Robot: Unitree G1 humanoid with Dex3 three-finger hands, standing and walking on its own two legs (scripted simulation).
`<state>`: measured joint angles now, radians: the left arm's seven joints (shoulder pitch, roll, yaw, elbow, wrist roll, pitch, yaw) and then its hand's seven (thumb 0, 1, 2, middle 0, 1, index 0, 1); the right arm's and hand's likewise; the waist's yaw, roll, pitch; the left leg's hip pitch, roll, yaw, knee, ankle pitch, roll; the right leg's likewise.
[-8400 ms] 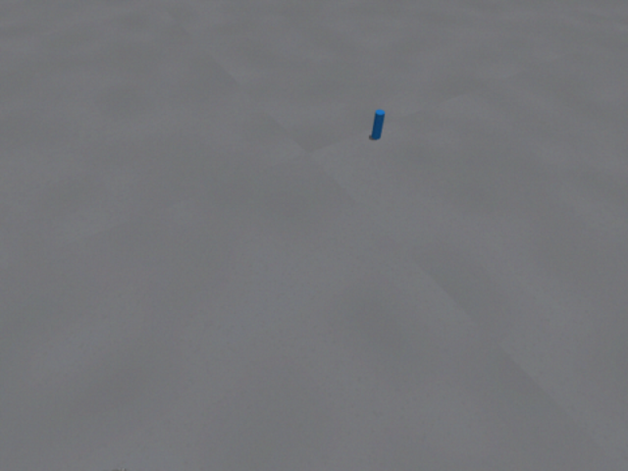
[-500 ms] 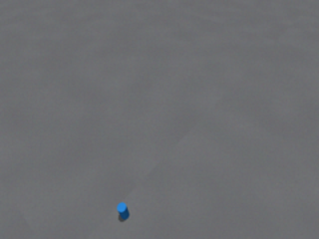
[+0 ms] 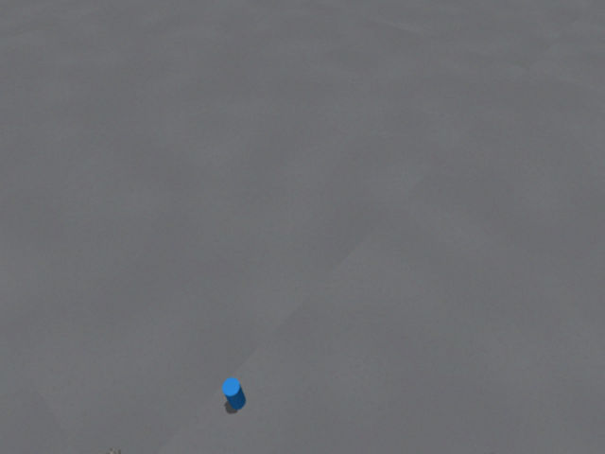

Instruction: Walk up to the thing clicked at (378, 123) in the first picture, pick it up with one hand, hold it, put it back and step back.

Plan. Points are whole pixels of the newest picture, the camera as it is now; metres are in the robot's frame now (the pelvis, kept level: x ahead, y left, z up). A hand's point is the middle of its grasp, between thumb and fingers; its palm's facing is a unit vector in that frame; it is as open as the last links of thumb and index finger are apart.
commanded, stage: go down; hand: left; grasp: from the side
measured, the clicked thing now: (234, 394) +0.37 +0.20 -0.70
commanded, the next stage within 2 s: none
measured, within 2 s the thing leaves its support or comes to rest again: neither
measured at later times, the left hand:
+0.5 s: hand out of the picture +0.14 +0.27 -0.19, palm faces +0.05 -0.94 -0.33, open 16.5 cm
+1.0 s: hand out of the picture +0.13 +0.29 -0.22, palm faces +0.09 -0.95 -0.30, open 17.4 cm
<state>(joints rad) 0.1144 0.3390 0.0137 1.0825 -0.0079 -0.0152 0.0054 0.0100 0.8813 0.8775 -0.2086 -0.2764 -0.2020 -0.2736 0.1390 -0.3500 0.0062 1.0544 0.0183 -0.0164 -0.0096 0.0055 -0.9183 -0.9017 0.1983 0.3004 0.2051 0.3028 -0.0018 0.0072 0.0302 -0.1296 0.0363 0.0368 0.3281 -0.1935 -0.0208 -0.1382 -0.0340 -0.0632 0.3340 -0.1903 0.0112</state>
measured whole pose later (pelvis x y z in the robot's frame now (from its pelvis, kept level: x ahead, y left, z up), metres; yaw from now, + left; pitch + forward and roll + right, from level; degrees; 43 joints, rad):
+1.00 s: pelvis -0.03 +0.01 -0.11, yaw +0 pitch +19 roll -3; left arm 0.26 0.36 0.28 0.44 -0.01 0.13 -0.13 0.00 -0.56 0.04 -0.09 -0.08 -0.09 -0.08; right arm 0.21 -0.24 -0.01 0.55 0.00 -0.20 -0.06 0.01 -0.89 -0.89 0.20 0.30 0.21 0.30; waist -0.03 0.00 -0.13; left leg -1.00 0.05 -0.02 1.22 -0.56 0.00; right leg -0.97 -0.05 -0.07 1.17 -0.53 0.02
